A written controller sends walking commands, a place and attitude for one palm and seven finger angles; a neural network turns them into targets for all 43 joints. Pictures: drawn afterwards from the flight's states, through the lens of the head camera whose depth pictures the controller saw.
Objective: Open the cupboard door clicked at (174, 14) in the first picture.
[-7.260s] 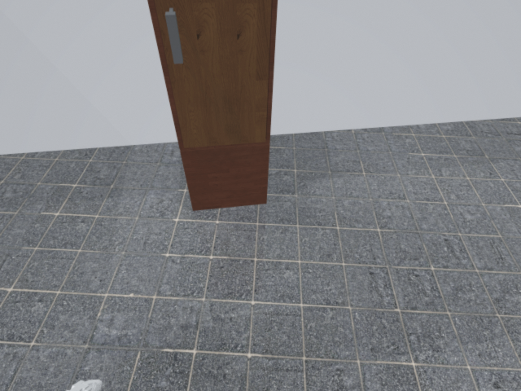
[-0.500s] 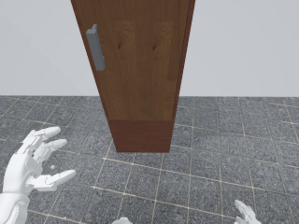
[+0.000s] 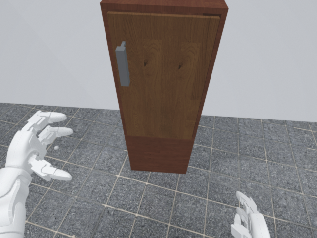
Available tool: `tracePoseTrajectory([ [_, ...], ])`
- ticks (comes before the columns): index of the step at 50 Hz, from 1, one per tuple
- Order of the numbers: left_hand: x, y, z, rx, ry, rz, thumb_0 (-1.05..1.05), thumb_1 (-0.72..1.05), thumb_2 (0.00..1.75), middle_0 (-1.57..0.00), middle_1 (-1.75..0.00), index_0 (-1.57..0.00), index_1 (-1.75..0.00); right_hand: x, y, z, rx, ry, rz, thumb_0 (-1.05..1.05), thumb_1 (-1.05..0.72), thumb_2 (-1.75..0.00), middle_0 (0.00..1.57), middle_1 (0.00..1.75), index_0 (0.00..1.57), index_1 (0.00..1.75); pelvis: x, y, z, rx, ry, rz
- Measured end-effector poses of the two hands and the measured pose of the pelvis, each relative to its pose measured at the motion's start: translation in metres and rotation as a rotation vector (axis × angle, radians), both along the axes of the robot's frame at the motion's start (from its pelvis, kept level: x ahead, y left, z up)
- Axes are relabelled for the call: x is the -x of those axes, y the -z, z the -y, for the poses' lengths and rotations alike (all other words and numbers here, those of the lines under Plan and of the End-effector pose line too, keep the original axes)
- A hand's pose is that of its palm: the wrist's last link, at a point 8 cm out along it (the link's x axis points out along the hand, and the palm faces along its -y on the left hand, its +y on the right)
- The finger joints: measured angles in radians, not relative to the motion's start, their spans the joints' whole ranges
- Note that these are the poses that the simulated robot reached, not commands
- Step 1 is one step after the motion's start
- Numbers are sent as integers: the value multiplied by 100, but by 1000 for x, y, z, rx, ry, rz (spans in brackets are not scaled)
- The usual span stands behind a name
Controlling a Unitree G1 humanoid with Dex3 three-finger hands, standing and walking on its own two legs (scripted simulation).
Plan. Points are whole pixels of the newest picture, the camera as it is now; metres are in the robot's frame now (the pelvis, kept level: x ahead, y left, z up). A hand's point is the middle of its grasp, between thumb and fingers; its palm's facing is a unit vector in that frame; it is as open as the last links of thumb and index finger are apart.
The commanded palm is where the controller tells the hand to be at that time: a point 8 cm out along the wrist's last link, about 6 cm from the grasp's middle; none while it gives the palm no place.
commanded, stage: raise the hand with hooked fingers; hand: left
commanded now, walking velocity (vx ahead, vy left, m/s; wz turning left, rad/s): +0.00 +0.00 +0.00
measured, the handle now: (124, 63) +0.62 +0.18 +0.12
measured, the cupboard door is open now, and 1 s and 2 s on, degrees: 0 0 0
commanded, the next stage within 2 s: move the hooked fingers beside the handle in 0.68 s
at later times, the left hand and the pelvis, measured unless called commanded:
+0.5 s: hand (62, 132) +0.30 +0.25 +0.13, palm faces +0.05 -1.00 -0.03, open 13.9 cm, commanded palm +0.27 +0.30 +0.14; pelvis +0.00 -0.02 +0.01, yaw -1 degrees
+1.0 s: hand (66, 126) +0.32 +0.25 +0.13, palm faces +0.06 -1.00 +0.00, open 13.9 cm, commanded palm +0.30 +0.30 +0.14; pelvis -0.01 -0.02 +0.01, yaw +0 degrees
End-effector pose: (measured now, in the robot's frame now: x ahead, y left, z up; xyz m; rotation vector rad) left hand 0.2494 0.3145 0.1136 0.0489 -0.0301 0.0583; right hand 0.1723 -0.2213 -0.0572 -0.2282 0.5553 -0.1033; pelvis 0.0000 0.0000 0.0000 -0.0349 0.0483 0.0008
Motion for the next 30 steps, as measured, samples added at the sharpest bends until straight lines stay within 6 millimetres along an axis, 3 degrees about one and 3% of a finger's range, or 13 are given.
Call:
tracePoseTrajectory([
  [13, -27, -32, -9, 2, 4, 10, -1, -49, 30, -30, -120, -31, -120, 21, 5, 21, 15, 56, -74, 2, -90, -89, 20, 30, 20, 30, -3, -8, 6, -9, 4, 18],
  [21, -30, -22, 5, 16, 20, -21, -1, -50, 30, -30, -120, -30, -120, 31, 4, 39, 25, 90, -88, 2, -90, -89, 20, 30, 20, 30, -3, -9, 12, -15, 15, 16],
  [30, -26, -23, 12, 21, 0, 6, -1, -50, 30, -30, -120, -31, -120, 30, 4, 45, 21, 93, -83, 2, -91, -90, 20, 30, 20, 30, -2, -9, 19, -17, 16, 24],
])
